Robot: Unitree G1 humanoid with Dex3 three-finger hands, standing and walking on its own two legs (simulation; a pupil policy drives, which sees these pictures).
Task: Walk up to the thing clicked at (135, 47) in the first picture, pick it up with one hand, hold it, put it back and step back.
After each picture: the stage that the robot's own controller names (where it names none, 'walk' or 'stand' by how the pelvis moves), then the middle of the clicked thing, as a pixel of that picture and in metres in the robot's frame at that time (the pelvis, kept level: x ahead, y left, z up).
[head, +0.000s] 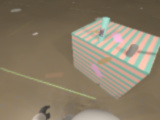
stand; (131, 50) +0.67 -0.38 +0.02
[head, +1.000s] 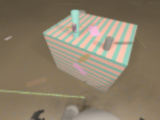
rise first; (107, 43) +0.65 -0.10 +0.05
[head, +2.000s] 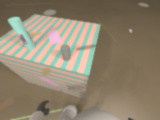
stand; (66, 53) +0.47 +0.21 +0.05
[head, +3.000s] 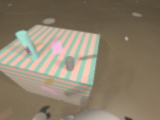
stand; (69, 63) +0.43 +0.17 +0.01
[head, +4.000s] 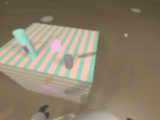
stand; (68, 61) +0.44 +0.18 +0.01
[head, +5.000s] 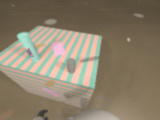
stand; (71, 66) +0.41 +0.16 +0.01
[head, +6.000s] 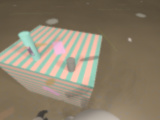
stand; (71, 64) +0.42 +0.16 +0.01
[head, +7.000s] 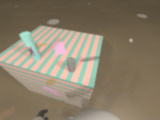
stand; (71, 65) +0.42 +0.16 +0.01
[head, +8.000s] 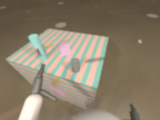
rise first; (75, 65) +0.42 +0.15 +0.02
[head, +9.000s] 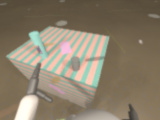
go down; (75, 64) +0.43 +0.15 +0.02
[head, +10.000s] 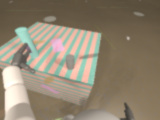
go down; (70, 62) +0.44 +0.15 +0.02
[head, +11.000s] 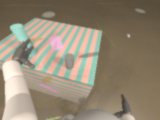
go down; (69, 61) +0.43 +0.14 +0.03
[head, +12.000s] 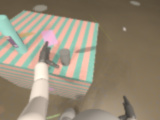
close in; (65, 57) +0.43 +0.16 +0.07
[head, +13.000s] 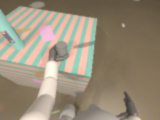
close; (62, 50) +0.47 +0.17 +0.08
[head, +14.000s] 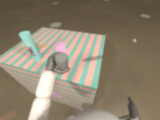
lift; (62, 63) +0.32 +0.17 +0.18
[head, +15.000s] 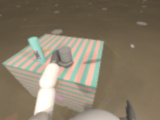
lift; (66, 57) +0.33 +0.16 +0.22
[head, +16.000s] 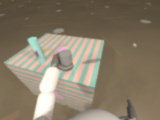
hold; (66, 60) +0.32 +0.15 +0.20
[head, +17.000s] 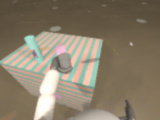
hold; (65, 63) +0.32 +0.16 +0.17
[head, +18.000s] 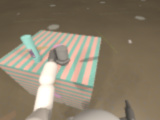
crouch; (62, 56) +0.37 +0.18 +0.19
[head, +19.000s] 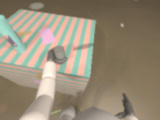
lower; (60, 55) +0.44 +0.18 +0.06
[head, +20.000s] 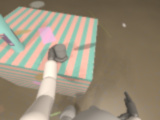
lower; (61, 53) +0.45 +0.17 +0.08
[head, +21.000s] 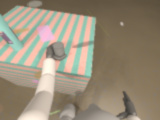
lower; (59, 51) +0.46 +0.18 +0.08
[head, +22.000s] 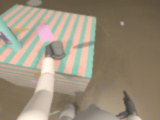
lower; (58, 50) +0.47 +0.18 +0.08
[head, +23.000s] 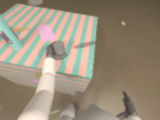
rest; (59, 50) +0.47 +0.18 +0.08
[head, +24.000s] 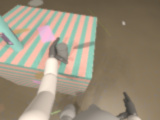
withdraw; (63, 52) +0.45 +0.16 +0.08
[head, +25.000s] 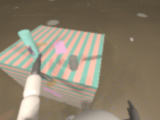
sink last; (73, 63) +0.43 +0.15 +0.05
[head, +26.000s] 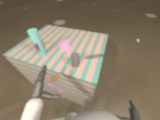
stand; (75, 60) +0.46 +0.15 +0.04
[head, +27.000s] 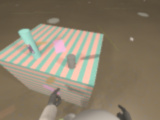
stand; (71, 61) +0.44 +0.16 +0.03
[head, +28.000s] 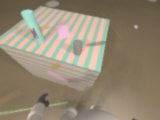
walk; (77, 47) +0.53 +0.11 +0.04
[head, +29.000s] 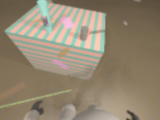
walk; (83, 33) +0.71 +0.10 +0.03
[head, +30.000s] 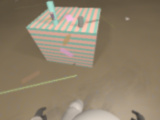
walk; (80, 22) +1.02 +0.21 +0.03
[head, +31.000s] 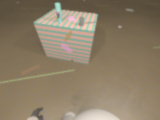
stand; (81, 21) +1.24 +0.18 +0.03
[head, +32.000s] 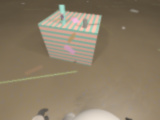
stand; (85, 23) +1.22 +0.13 +0.01
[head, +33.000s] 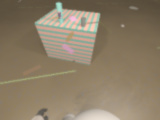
stand; (83, 22) +1.20 +0.15 +0.01
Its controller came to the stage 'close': yes
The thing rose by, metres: 0.21
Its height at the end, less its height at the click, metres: +0.00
